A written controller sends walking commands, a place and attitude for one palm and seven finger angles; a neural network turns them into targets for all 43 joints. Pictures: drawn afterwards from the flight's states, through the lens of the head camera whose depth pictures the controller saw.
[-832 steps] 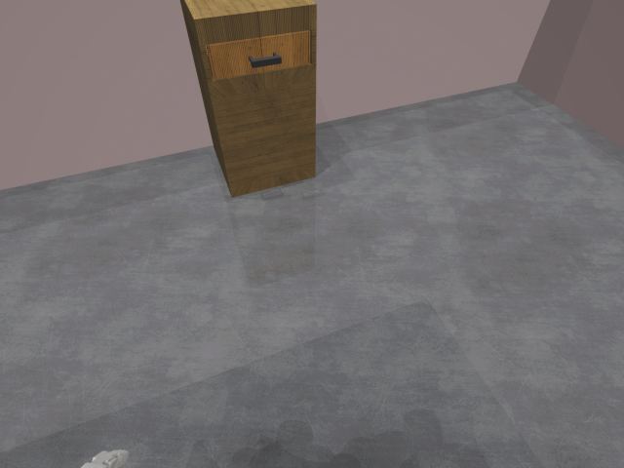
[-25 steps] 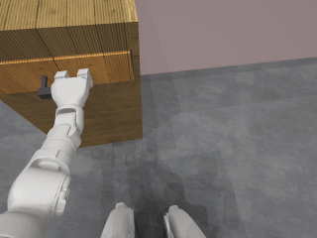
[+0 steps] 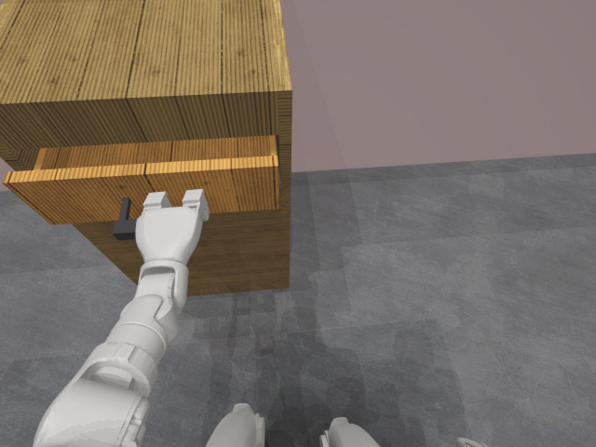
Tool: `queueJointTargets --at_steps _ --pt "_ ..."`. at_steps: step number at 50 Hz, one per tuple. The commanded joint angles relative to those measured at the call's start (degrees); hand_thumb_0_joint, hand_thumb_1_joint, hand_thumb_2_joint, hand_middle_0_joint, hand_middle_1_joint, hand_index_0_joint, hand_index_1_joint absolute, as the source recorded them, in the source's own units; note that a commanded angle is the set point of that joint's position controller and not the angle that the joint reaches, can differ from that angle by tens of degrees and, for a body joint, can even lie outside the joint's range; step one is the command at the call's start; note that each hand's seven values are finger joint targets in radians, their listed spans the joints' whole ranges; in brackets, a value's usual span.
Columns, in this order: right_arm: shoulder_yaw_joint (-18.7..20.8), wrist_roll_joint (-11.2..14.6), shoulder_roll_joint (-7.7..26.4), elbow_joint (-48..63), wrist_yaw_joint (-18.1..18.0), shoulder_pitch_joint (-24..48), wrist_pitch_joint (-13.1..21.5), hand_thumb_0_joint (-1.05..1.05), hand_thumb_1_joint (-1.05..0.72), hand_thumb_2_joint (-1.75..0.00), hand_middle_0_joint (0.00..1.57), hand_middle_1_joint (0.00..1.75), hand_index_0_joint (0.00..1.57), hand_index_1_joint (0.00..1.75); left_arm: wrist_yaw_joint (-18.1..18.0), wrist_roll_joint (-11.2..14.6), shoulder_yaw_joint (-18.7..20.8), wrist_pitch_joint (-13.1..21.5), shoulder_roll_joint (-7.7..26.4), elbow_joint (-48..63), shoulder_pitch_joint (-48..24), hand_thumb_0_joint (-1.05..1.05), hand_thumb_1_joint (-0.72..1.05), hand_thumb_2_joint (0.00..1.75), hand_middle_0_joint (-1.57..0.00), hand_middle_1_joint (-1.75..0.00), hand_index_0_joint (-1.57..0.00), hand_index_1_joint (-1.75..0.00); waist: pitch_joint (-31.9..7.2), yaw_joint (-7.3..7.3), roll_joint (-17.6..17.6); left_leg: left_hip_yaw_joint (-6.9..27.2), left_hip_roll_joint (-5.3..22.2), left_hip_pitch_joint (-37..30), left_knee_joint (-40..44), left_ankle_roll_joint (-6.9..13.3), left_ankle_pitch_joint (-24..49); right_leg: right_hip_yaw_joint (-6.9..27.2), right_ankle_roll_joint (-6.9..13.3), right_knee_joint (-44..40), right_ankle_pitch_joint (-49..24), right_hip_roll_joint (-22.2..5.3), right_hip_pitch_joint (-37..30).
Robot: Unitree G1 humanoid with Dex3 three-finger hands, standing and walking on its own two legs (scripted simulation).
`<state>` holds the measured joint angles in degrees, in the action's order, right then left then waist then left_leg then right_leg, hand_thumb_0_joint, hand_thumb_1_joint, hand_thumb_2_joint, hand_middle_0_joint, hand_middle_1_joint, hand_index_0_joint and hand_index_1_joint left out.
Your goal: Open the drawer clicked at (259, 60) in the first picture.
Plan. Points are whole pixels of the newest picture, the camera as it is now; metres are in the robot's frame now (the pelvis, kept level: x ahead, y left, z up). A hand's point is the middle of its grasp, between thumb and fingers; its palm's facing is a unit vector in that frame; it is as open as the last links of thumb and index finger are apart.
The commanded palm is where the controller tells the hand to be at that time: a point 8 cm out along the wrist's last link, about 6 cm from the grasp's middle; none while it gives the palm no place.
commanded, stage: pull the drawer open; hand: left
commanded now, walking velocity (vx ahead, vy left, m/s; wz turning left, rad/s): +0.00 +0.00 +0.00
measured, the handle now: (155, 215) +0.46 +0.22 -0.04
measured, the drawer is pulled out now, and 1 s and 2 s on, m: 0.06 0.19 0.29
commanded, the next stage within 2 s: none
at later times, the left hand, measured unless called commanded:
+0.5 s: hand (179, 288) +0.35 +0.17 -0.06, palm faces -0.03 -0.07 -1.00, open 5.4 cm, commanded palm +0.30 +0.18 -0.01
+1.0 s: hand (176, 334) +0.28 +0.16 -0.06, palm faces -0.02 -0.08 -1.00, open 5.5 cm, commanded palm +0.24 +0.18 -0.01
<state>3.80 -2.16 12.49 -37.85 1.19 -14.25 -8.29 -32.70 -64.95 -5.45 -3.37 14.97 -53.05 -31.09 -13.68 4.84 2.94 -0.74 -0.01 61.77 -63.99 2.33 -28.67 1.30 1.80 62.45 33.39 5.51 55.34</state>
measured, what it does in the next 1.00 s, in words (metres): stands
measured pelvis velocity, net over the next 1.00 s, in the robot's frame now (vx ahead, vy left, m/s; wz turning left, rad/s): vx -0.02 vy -0.01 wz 0.01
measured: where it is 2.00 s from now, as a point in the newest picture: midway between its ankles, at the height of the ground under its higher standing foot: outside the picture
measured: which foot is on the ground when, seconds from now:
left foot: down 0.00-1.00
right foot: down 0.00-1.00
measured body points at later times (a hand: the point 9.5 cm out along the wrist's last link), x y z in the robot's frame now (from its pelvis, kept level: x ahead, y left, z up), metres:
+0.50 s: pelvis +0.00 +0.00 +0.01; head +0.09 -0.01 +0.45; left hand +0.34 +0.17 +0.00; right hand +0.10 -0.26 -0.13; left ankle +0.00 +0.09 -0.65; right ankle -0.05 -0.11 -0.65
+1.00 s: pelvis -0.02 -0.01 +0.00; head +0.05 -0.02 +0.45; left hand +0.28 +0.17 +0.00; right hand +0.13 -0.25 -0.12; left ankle +0.00 +0.09 -0.65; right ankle -0.05 -0.11 -0.65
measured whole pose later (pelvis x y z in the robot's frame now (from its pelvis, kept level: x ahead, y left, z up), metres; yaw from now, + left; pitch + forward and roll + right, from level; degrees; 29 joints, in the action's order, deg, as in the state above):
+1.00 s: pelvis -0.02 -0.01 +0.00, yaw +1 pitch +20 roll -1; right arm 2.9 -2.0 12.2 -34.9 1.0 -10.0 -8.4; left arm -34.8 -65.8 -11.0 -5.7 11.4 -30.1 -3.1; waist -13.5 1.3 2.8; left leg -0.9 -0.2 56.1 -63.8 1.5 -27.9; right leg 1.2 2.8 64.0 33.6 5.2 50.5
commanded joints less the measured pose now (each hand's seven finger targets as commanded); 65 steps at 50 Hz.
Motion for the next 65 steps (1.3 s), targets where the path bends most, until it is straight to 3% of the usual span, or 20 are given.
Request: queueJointTargets --at_steps 1,3,6,9,15,18,19,25,29,32,37,39,42,43,47,49,57,59,60,65 --pt "2.7 -0.2 8.0 4.4 -0.4 -5.8 0.4 0.0 -0.9 -0.9 0.2 0.3 0.2 0.3 -2.4 0.4 3.3 -0.5 8.7 10.5 -5.1 0.0 0.9 0.9 -0.4 -1.35 -0.4 -1.35 -24.1 -2.07 -2.1 0.5 -0.3 -23.9 3.2 0.2 33.5 -0.8 0.3 -6.3 -40.6 -1.4 -11.7" --pt "2.8 -0.2 7.8 4.6 -0.3 -5.5 0.6 0.0 -0.9 -0.9 0.2 0.3 0.2 0.3 -2.7 0.6 2.7 -1.1 7.4 11.5 -3.0 0.0 0.9 0.9 -0.4 -1.35 -0.4 -1.35 -23.0 -2.25 -1.0 0.6 -0.3 -24.1 3.4 0.1 34.0 -1.1 0.6 -6.5 -40.3 -1.4 -11.3" --pt "2.7 -0.2 7.8 4.8 -0.3 -4.7 0.5 0.0 -0.9 -0.9 0.2 0.3 0.2 0.3 -3.2 0.0 2.1 -1.7 6.9 12.5 -2.2 0.0 0.9 0.9 -0.4 -1.35 -0.4 -1.35 -22.3 -1.93 -2.7 0.4 -0.4 -23.7 3.5 0.2 32.1 -1.1 0.4 -6.8 -39.3 -1.4 -11.3" --pt "2.7 -0.2 7.7 5.0 -0.5 -3.8 0.5 0.0 -0.9 -0.9 0.2 0.3 0.2 0.3 -3.4 0.1 3.0 -2.3 7.8 14.4 0.2 0.0 0.9 0.9 -0.4 -1.35 -0.4 -1.35 -23.8 -2.69 -2.5 0.4 -0.5 -24.6 3.6 0.1 32.9 -0.7 0.4 -6.7 -40.5 -1.5 -12.4" --pt "2.6 -0.1 7.4 6.1 -0.5 -2.5 0.9 0.0 -0.9 -0.9 0.2 0.3 0.2 0.3 -3.4 0.7 1.9 -2.8 6.1 19.2 7.4 0.0 0.9 0.9 -0.4 -1.35 -0.4 -1.35 -21.6 -3.72 -1.7 0.3 -0.6 -25.3 4.6 0.0 33.0 -0.7 0.7 -7.4 -40.7 -1.4 -13.6" --pt "2.5 -0.1 7.4 6.0 -0.5 -1.6 1.1 0.0 -0.9 -0.9 0.2 0.3 0.2 0.3 -3.7 0.5 1.5 -3.2 5.5 19.2 7.6 0.0 0.9 0.9 -0.4 -1.35 -0.4 -1.35 -19.4 -3.06 -2.9 0.7 -0.5 -24.1 4.9 0.1 29.8 -0.8 0.8 -7.8 -37.7 -1.3 -12.4" --pt "2.3 -0.1 7.3 6.1 -0.5 -1.1 1.1 0.0 -0.9 -0.9 0.2 0.3 0.2 0.3 -3.9 0.3 1.2 -2.8 5.6 21.1 6.1 0.0 0.9 0.9 -0.4 -1.35 -0.4 -1.35 -20.8 -3.15 -2.2 0.4 -0.6 -24.5 4.7 0.1 29.6 -0.7 0.7 -7.4 -37.6 -1.4 -12.2" --pt "2.3 -0.1 7.1 7.3 -0.6 0.3 1.5 0.0 -0.9 -0.9 0.2 0.3 0.2 0.3 -4.6 0.4 2.0 -3.3 5.5 23.0 14.6 0.0 0.9 0.9 -0.4 -1.35 -0.4 -1.35 -19.5 -4.49 -3.2 0.2 -1.0 -23.9 4.8 0.1 28.2 -0.4 0.9 -7.6 -37.5 -1.4 -13.5" --pt "2.0 -0.1 7.1 7.4 -0.6 1.9 1.5 0.0 -0.9 -0.9 0.2 0.3 0.2 0.3 -5.0 -0.3 1.8 -3.4 6.0 25.4 13.0 0.0 0.9 0.9 -0.4 -1.35 -0.4 -1.35 -19.3 -4.45 -2.4 0.4 -1.0 -23.6 4.9 0.0 26.2 -0.1 1.0 -7.3 -35.0 -1.4 -12.1" --pt "2.0 -0.1 7.0 8.1 -0.5 2.4 1.6 0.0 -0.9 -0.9 0.2 0.3 0.2 0.3 -5.2 -0.4 0.5 -3.9 4.4 26.2 16.5 0.0 0.9 0.9 -0.4 -1.35 -0.4 -1.35 -18.3 -4.62 -2.6 0.5 -1.1 -24.2 5.0 0.1 25.7 -0.3 1.2 -7.5 -33.7 -1.3 -11.7" --pt "1.9 0.0 6.9 8.4 -0.7 3.5 1.7 0.0 -0.9 -0.9 0.2 0.3 0.2 0.3 -5.2 -0.3 -0.6 -4.4 3.5 27.4 16.6 0.0 0.9 0.9 -0.4 -1.35 -0.4 -1.35 -17.2 -4.45 -2.7 0.6 -1.1 -24.2 5.2 0.1 23.6 -0.4 1.2 -7.8 -30.9 -1.3 -10.7" --pt "1.7 0.0 6.9 8.5 -0.8 4.2 1.7 0.0 -0.9 -0.9 0.2 0.3 0.2 0.3 -5.2 -0.3 0.6 -4.1 5.0 28.7 16.7 0.0 0.9 0.9 -0.4 -1.35 -0.4 -1.35 -18.2 -5.06 -2.6 0.8 -1.0 -24.3 5.4 -0.1 23.4 -0.4 1.2 -7.4 -30.2 -1.4 -10.7" --pt "1.7 0.0 6.6 9.5 -0.6 4.7 1.8 0.0 -0.9 -0.9 0.2 0.3 0.2 0.3 -5.0 0.1 -1.6 -4.0 2.4 30.7 21.4 0.0 0.9 0.9 -0.4 -1.35 -0.4 -1.35 -18.0 -5.29 -2.7 0.5 -1.3 -24.7 5.1 0.1 24.0 -0.2 1.3 -7.6 -32.1 -1.4 -11.9" --pt "1.7 0.0 6.7 9.6 -0.5 5.2 1.9 0.0 -0.9 -0.9 0.2 0.3 0.2 0.3 -5.0 0.1 0.2 -3.7 4.2 31.7 22.3 0.0 0.9 0.9 -0.4 -1.35 -0.4 -1.35 -18.3 -5.86 -2.0 0.8 -1.1 -25.0 5.3 0.0 24.8 0.0 1.5 -7.4 -32.5 -1.4 -12.1" --pt "1.4 0.0 6.5 10.3 -0.5 6.0 1.8 0.0 -0.9 -0.9 0.2 0.3 0.2 0.3 -5.3 0.0 -0.6 -3.4 3.4 32.7 25.0 0.0 0.9 0.9 -0.4 -1.35 -0.4 -1.35 -15.6 -5.54 -3.7 0.6 -1.5 -22.6 5.1 0.1 21.3 0.4 1.3 -7.6 -30.6 -1.5 -11.8" --pt "1.2 -0.2 6.6 9.9 -0.6 6.8 1.8 0.0 -0.9 -0.9 0.2 0.3 0.2 0.3 -5.7 -0.5 -0.1 -3.0 4.2 33.5 24.3 0.0 0.9 0.9 -0.4 -1.35 -0.4 -1.35 -16.9 -5.64 -3.0 0.6 -1.4 -22.9 4.7 0.1 21.4 0.5 1.3 -7.1 -30.5 -1.6 -11.3" --pt "1.1 0.0 6.2 10.6 -0.9 8.0 2.2 0.0 -0.9 -0.9 0.2 0.3 0.2 0.3 -6.0 -0.4 -0.3 -3.4 3.9 34.6 28.5 0.0 0.9 0.9 -0.4 -1.35 -0.4 -1.35 -14.4 -6.05 -4.1 0.6 -2.0 -21.1 4.5 0.1 18.4 1.4 1.4 -7.5 -28.4 -1.7 -11.2" --pt "0.9 -0.1 6.3 10.4 -1.0 8.6 2.1 0.0 -0.9 -0.9 0.2 0.3 0.2 0.3 -6.1 -0.3 0.4 -3.2 4.9 35.8 28.2 0.0 0.9 0.9 -0.4 -1.35 -0.4 -1.35 -16.2 -6.28 -4.2 0.5 -2.0 -21.3 4.2 0.1 18.8 1.8 1.2 -7.1 -29.1 -1.9 -11.6" --pt "1.0 0.0 6.1 10.9 -1.0 8.3 2.3 0.0 -0.9 -0.9 0.2 0.3 0.2 0.3 -5.9 0.2 -0.3 -3.4 3.7 35.7 30.6 0.0 0.9 0.9 -0.4 -1.35 -0.4 -1.35 -15.1 -6.3 -4.5 0.4 -2.1 -20.9 4.3 0.2 18.6 1.7 1.2 -7.5 -29.8 -1.9 -12.4" --pt "0.6 0.1 5.9 11.9 -1.0 9.1 2.5 0.0 -0.9 -0.9 0.2 0.3 0.2 0.3 -5.7 0.8 0.8 -2.8 4.6 38.0 36.8 0.0 0.9 0.9 -0.4 -1.35 -0.4 -1.35 -15.3 -7.38 -4.7 0.4 -2.4 -20.4 4.3 0.1 18.9 2.6 1.3 -7.2 -32.1 -2.0 -14.2"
